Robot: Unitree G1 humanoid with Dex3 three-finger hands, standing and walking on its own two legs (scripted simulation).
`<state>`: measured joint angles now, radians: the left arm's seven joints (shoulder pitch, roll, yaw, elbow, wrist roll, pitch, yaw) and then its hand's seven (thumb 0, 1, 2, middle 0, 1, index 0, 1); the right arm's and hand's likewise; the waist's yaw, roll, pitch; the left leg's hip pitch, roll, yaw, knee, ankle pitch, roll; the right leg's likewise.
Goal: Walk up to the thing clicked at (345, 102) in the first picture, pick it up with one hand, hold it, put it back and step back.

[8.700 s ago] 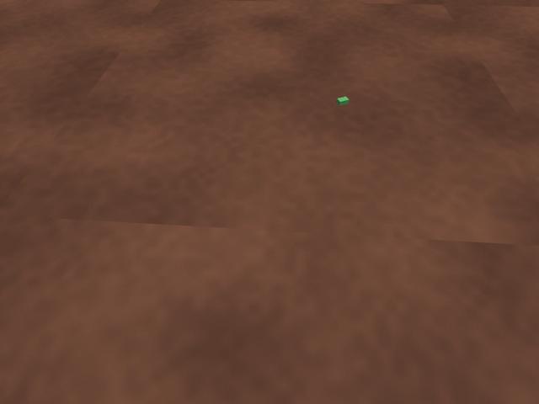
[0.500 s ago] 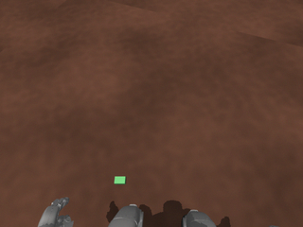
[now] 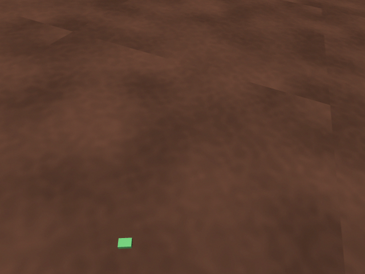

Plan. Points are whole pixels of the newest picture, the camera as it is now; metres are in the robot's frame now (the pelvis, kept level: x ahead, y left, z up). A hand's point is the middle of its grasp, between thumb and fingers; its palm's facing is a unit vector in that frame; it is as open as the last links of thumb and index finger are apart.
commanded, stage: walk up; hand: left
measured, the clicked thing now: (125, 243) +0.41 +0.24 -0.76
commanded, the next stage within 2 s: stand in 0.94 s
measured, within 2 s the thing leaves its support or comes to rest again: neither
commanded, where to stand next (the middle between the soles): +0.05 -0.01 m, yaw +5 degrees
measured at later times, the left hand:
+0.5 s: hand out of the picture +0.05 +0.24 -0.13, palm faces +0.09 -0.92 -0.38, open 7.4 cm
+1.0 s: hand out of the picture +0.08 +0.24 -0.16, palm faces +0.07 -0.94 -0.34, open 7.4 cm
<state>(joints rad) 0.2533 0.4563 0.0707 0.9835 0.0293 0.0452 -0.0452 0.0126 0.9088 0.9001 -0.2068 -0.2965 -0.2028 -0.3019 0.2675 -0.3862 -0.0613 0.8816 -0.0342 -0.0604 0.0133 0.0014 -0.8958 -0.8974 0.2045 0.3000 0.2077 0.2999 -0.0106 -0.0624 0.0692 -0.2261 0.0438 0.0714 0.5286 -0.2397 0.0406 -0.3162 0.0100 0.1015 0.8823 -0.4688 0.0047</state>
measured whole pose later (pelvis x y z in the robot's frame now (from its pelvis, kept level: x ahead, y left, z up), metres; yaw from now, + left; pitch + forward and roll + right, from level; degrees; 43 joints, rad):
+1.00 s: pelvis +0.01 -0.02 -0.01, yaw +7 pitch -3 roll +0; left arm 0.09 0.37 0.01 1.01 0.01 0.02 -0.02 0.01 0.91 0.90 -0.21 -0.30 -0.20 -0.30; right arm 0.08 -0.38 -0.02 0.97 0.00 -0.01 -0.01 0.00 -0.90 -0.90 0.20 0.30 0.20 0.30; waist 0.00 0.00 0.13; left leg -0.28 0.02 -0.02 0.62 -0.29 -0.02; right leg -0.27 -0.04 -0.01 0.63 -0.30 0.02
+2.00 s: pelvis +0.04 -0.02 +0.01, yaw +6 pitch -2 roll +0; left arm 0.11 0.36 -0.01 1.14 0.01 -0.01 -0.01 0.01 0.91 0.90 -0.21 -0.30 -0.20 -0.30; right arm 0.07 -0.35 -0.01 1.15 0.00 -0.01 0.02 0.00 -0.90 -0.90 0.20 0.30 0.20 0.30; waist 0.00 0.00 0.05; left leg -0.12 0.03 -0.01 0.33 -0.16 -0.03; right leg -0.12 -0.03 -0.01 0.34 -0.17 0.02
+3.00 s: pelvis +0.05 -0.03 +0.01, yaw +6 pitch -2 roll +0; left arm 0.11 0.36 -0.01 1.12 0.01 -0.01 -0.01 0.01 0.91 0.90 -0.21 -0.30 -0.20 -0.30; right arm 0.10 -0.35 0.00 1.14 -0.01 -0.01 0.01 0.00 -0.90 -0.90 0.20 0.30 0.20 0.30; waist 0.00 0.00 0.05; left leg -0.11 0.04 -0.01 0.32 -0.18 -0.04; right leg -0.11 -0.02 -0.01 0.33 -0.19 0.02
